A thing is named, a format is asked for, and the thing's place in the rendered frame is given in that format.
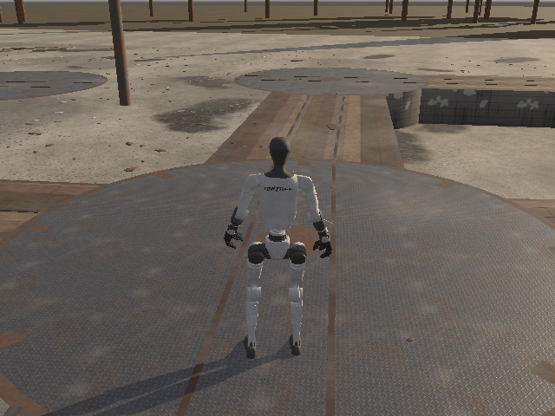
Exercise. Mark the left robot forearm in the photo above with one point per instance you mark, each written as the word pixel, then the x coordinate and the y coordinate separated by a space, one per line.
pixel 232 227

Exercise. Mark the robot left hand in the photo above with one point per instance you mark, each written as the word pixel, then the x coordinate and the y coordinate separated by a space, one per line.
pixel 236 236

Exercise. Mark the robot right hand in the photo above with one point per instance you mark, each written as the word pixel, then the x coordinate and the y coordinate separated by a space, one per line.
pixel 322 245

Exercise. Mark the robot left upper arm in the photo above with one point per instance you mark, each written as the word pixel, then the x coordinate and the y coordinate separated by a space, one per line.
pixel 251 182

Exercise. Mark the robot right upper arm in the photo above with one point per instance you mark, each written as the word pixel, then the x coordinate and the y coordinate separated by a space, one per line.
pixel 310 196

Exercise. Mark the right robot forearm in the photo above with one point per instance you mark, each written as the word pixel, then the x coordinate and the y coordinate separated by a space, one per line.
pixel 321 229

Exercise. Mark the robot torso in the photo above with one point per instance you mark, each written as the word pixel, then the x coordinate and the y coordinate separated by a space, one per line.
pixel 278 208

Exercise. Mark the robot head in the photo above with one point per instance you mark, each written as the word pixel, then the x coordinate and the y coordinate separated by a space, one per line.
pixel 280 149

